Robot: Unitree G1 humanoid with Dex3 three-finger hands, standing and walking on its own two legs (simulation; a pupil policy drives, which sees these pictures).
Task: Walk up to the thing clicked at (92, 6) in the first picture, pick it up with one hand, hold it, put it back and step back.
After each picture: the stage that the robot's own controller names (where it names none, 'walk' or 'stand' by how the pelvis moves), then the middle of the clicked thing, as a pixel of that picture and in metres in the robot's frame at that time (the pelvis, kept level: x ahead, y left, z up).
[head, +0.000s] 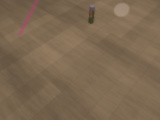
stand; (91, 14) +1.83 -0.12 -0.65
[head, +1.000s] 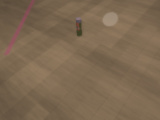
walk; (78, 27) +1.69 +0.19 -0.63
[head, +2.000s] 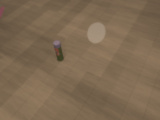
walk; (58, 51) +1.11 +0.33 -0.65
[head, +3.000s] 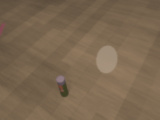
walk; (62, 86) +0.72 +0.24 -0.65
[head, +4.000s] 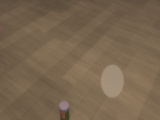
walk; (64, 112) +0.50 +0.14 -0.63
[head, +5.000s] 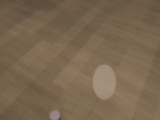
stand; out of the picture +0.42 +0.17 -0.65
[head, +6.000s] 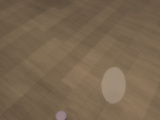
stand; out of the picture +0.40 +0.14 -0.64
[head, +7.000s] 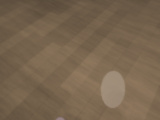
stand; out of the picture +0.37 +0.15 -0.66
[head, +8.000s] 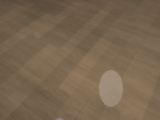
stand; out of the picture +0.37 +0.15 -0.66
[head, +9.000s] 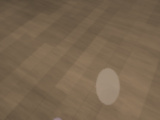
stand; out of the picture +0.37 +0.16 -0.66
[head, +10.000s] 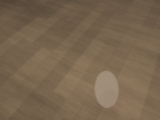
stand; out of the picture +0.35 +0.17 -0.66
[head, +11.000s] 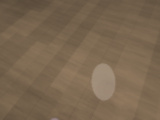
stand; out of the picture +0.34 +0.19 -0.66
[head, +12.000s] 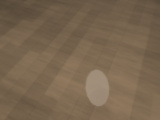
stand; out of the picture +0.34 +0.20 -0.66
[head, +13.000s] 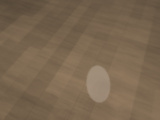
stand; out of the picture +0.32 +0.20 -0.66
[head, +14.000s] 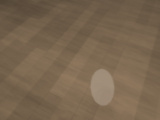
stand; out of the picture +0.35 +0.18 -0.66
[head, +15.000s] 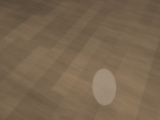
stand; out of the picture +0.35 +0.17 -0.66
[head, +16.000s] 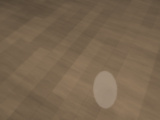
stand; out of the picture +0.34 +0.17 -0.66
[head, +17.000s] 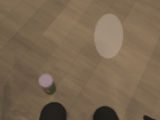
go down; (48, 85) +0.40 +0.17 -0.44
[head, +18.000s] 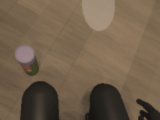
go down; (29, 63) +0.43 +0.22 -0.28
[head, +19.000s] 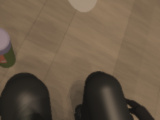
close in; (2, 51) +0.41 +0.25 -0.19
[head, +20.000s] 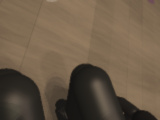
close; out of the picture +0.40 +0.27 -0.16
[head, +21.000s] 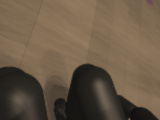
lift; out of the picture +0.39 +0.27 -0.16
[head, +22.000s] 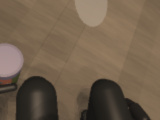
lift; (6, 71) +0.32 +0.25 -0.05
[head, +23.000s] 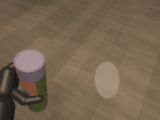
lift; (34, 85) +0.30 +0.15 +0.08
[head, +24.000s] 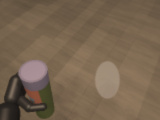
hold; (40, 94) +0.29 +0.15 +0.03
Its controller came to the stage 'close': yes
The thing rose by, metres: 0.68
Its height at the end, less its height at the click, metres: +0.65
